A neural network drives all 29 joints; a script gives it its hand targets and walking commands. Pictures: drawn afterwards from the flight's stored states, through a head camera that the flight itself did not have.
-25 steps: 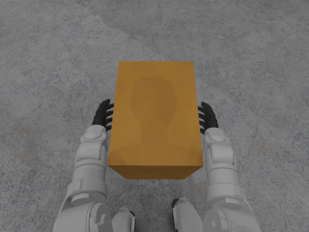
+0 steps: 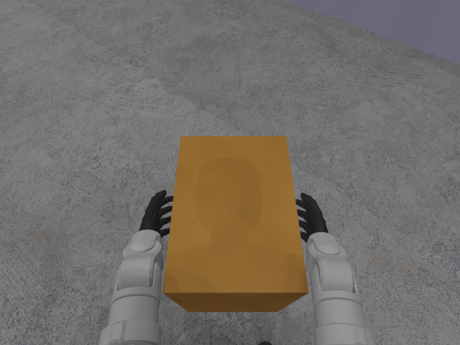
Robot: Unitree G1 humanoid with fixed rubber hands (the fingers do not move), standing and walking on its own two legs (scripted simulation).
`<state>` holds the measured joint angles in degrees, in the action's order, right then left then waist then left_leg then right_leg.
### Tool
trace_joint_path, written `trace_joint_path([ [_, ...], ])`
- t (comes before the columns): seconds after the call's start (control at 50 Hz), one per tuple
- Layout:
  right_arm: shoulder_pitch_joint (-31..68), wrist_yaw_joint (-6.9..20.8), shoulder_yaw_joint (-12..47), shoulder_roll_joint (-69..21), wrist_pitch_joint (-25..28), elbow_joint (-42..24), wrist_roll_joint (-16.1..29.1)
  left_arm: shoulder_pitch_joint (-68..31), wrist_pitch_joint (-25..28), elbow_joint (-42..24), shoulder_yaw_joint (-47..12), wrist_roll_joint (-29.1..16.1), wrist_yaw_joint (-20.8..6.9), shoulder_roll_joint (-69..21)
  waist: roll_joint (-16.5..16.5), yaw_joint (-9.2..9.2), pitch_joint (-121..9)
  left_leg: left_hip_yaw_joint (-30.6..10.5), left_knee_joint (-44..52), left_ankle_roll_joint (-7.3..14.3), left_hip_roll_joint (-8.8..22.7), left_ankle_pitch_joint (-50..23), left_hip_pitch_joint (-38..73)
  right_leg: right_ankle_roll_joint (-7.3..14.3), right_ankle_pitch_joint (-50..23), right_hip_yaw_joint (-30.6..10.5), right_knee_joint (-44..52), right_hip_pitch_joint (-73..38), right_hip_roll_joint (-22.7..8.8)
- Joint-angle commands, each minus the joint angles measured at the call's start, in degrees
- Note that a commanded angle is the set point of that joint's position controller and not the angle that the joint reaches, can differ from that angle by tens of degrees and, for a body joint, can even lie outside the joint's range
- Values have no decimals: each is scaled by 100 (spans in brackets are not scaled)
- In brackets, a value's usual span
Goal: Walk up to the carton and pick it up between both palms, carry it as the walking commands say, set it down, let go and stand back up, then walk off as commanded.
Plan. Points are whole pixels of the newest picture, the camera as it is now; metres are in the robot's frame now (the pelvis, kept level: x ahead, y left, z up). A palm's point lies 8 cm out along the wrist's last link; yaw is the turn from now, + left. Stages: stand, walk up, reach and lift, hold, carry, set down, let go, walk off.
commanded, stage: reach and lift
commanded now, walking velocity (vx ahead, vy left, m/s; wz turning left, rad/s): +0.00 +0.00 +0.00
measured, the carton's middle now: (233, 231) +0.35 -0.03 -0.09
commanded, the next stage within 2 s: hold in 1.82 s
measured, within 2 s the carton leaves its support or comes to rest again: neither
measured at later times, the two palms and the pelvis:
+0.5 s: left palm (135, 233) +0.31 +0.13 +0.05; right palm (323, 232) +0.29 -0.16 +0.05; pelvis +0.00 +0.00 +0.01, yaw +0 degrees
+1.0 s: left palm (124, 245) +0.29 +0.15 +0.05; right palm (318, 231) +0.28 -0.15 +0.05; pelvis +0.00 +0.00 +0.01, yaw -1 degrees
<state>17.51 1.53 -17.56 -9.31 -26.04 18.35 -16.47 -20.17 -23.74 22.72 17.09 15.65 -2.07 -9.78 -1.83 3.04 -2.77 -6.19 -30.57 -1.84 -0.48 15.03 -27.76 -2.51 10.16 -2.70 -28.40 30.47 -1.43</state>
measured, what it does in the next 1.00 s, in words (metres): stands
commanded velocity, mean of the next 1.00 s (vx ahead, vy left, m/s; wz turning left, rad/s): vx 0.00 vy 0.00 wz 0.00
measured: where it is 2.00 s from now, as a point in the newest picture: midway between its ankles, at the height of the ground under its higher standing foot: outside the picture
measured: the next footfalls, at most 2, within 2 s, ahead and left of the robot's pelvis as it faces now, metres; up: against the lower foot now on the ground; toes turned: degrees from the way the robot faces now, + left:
none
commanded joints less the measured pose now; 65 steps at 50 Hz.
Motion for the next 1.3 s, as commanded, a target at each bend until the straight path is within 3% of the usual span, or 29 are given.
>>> trace_joint_path([
  [0.0, 2790, 1310, 3713, -5568, 72, -4, 1005, -2517, 8, 142, -3449, -858, -1225, -5637, 147, 11, -2738, 294, 527, 133, -706, -1686, 640, 64, -1990, 211, 23, -2543, 842],
  [0.04, 2752, 1290, 3604, -5476, -35, 12, 965, -2366, -115, 250, -3400, -814, -1229, -5582, 116, 86, -2354, 340, 705, 139, -713, -1529, 716, 56, -1889, 282, 183, -2595, 839],
  [0.08, 2893, 1289, 3780, -5567, -123, -206, 1114, -2527, -174, -42, -3504, -924, -1237, -5549, 168, -35, -2573, 378, 739, 137, -719, -1544, 881, 37, -1903, 267, 237, -2839, 872],
  [0.1, 2837, 1264, 3682, -5608, -178, 3, 1108, -2792, -225, -85, -3564, -1019, -1249, -5547, 63, 69, -2383, 343, 784, 135, -680, -1425, 951, 66, -1757, 221, 288, -2751, 824],
  [0.12, 2951, 1234, 3723, -5602, -233, -135, 1124, -2520, -288, 56, -3442, -922, -1245, -5503, 211, -52, -2218, 384, 810, 156, -704, -1310, 845, 33, -1679, 239, 344, -2845, 808],
  [0.16, 2972, 1199, 3773, -5602, -336, -182, 1162, -2407, -402, 125, -3453, -978, -1270, -5457, 310, -64, -2076, 375, 939, 182, -694, -1216, 944, 12, -1592, 238, 455, -2962, 809],
  [0.22, 2797, 1152, 3868, -5668, -504, -289, 1270, -2500, -548, -219, -3670, -1160, -1263, -5416, 114, -56, -2010, 378, 1034, 168, -684, -1530, 1245, 45, -1856, 189, 527, -3155, 800],
  [0.3, 2961, 1120, 3834, -5633, -727, -331, 1313, -2710, -753, -284, -3605, -1194, -1308, -5379, 162, -130, -1546, 343, 1159, 195, -659, -833, 1210, 72, -1093, 164, 681, -3073, 752],
  [0.32, 2941, 1136, 3834, -5638, -784, -299, 1320, -2719, -800, -272, -3615, -1238, -1327, -5367, 258, -86, -1520, 338, 1237, 183, -652, -807, 1269, 62, -1051, 209, 720, -3109, 801],
  [0.36, 3036, 1134, 3890, -5692, -886, -483, 1490, -2897, -940, -466, -3867, -1418, -1359, -5472, 68, 17, -1744, 311, 1261, 150, -618, -879, 1485, 119, -1142, 177, 759, -3306, 736],
  [0.38, 2928, 1138, 3806, -5673, -941, -367, 1382, -2871, -941, -490, -3777, -1399, -1370, -5398, 207, -3, -1615, 313, 1267, 154, -599, -870, 1443, 109, -1093, 187, 759, -3256, 798],
  [0.4, 3141, 1144, 4022, -5678, -964, -748, 1566, -2774, -1008, -566, -3874, -1477, -1375, -5523, 194, -81, -1708, 291, 1289, 166, -621, -864, 1480, 103, -1113, 189, 783, -3435, 774],
  [0.42, 2977, 1136, 3971, -5644, -1048, -644, 1574, -2835, -1075, -644, -3971, -1506, -1360, -5535, 1, 30, -1685, 276, 1308, 139, -587, -997, 1555, 141, -1247, 188, 791, -3502, 770],
  [0.44, 3121, 1135, 4019, -5595, -1091, -829, 1590, -2695, -1139, -566, -3851, -1460, -1366, -5453, 64, -68, -1588, 276, 1338, 155, -591, -919, 1608, 134, -1131, 173, 845, -3453, 768],
  [0.52, 2786, 1131, 3976, -5444, -1373, -918, 1558, -2607, -1390, -827, -3915, -1560, -1340, -5334, 137, 50, -1183, 234, 1521, 126, -549, -875, 1747, 129, -1149, 176, 1005, -3622, 724],
  [0.56, 2865, 1136, 4129, -5483, -1456, -1084, 1744, -2589, -1463, -975, -3969, -1629, -1318, -5249, 152, -72, -1188, 228, 1571, 139, -524, -866, 1790, 134, -1138, 180, 1009, -3802, 732],
  [0.6, 2740, 1144, 3851, -5311, -1565, -842, 1600, -2554, -1557, -859, -3712, -1488, -1276, -5184, 99, -67, -801, 222, 1607, 135, -480, -737, 1714, 161, -1014, 161, 1029, -3646, 684],
  [0.64, 2887, 1161, 3891, -5263, -1571, -994, 1665, -2641, -1585, -996, -3758, -1486, -1268, -5178, -22, -90, -899, 267, 1599, 122, -536, -689, 1793, 150, -956, 156, 1048, -3667, 693],
  [0.66, 2917, 1160, 3941, -5268, -1577, -1123, 1674, -2525, -1594, -1018, -3725, -1464, -1251, -5198, 200, -129, -861, 254, 1608, 132, -491, -690, 1837, 138, -896, 174, 1044, -3634, 700],
  [0.74, 3025, 1186, 3886, -5108, -1575, -1068, 1656, -2429, -1644, -946, -3628, -1394, -1174, -5183, 44, -279, -776, 253, 1595, 100, -521, -877, 1852, 168, -1047, 164, 1010, -3642, 679],
  [0.84, 2960, 1173, 3940, -5087, -1544, -1127, 1612, -2430, -1648, -1076, -3730, -1485, -1142, -5252, 109, -208, -943, 270, 1523, 82, -525, -980, 2067, 154, -1057, 174, 967, -3525, 694],
  [0.9, 2913, 1151, 3928, -5156, -1548, -1055, 1535, -2625, -1642, -1308, -3726, -1479, -1125, -5034, 180, -371, -1036, 330, 1543, 84, -529, -843, 1982, 161, -938, 161, 976, -3680, 728],
  [0.94, 2936, 1151, 3938, -5232, -1510, -1066, 1615, -2447, -1632, -1161, -3666, -1446, -1143, -5094, 89, -381, -941, 298, 1514, 130, -527, -858, 1967, 160, -936, 108, 961, -3579, 671],
  [0.96, 3041, 1131, 3991, -5205, -1497, -1198, 1589, -2576, -1625, -1324, -3742, -1513, -1136, -5127, 276, -355, -1117, 311, 1478, 122, -540, -849, 2046, 142, -871, 150, 954, -3619, 718],
  [1.0, 2853, 1122, 3917, -5163, -1490, -1111, 1539, -2485, -1639, -1299, -3808, -1480, -1141, -5050, 74, -323, -1128, 328, 1513, 91, -548, -986, 2063, 151, -1079, 146, 954, -3656, 719],
  [1.02, 2776, 1116, 3904, -5216, -1529, -960, 1528, -2512, -1655, -1307, -3768, -1514, -1135, -5072, 244, -287, -904, 283, 1527, 124, -520, -989, 2016, 137, -1026, 155, 965, -3551, 708],
  [1.1, 2652, 1065, 3909, -5262, -1508, -1095, 1543, -2395, -1636, -1353, -3741, -1462, -1178, -4945, 109, -345, -1067, 334, 1476, 143, -588, -1085, 2032, 115, -1187, 96, 968, -3667, 696],
  [1.12, 2800, 1059, 3965, -5211, -1495, -1210, 1528, -2368, -1650, -1242, -3705, -1479, -1190, -4995, 333, -366, -1142, 288, 1485, 144, -564, -1061, 2077, 95, -1124, 120, 976, -3677, 724],
  [1.28, 2405, 1057, 3976, -5195, -1550, -1145, 1586, -2111, -1720, -1362, -3795, -1472, -1163, -4983, 78, -346, -994, 293, 1529, 123, -566, -1319, 2234, 95, -1385, 103, 1021, -3627, 757],
])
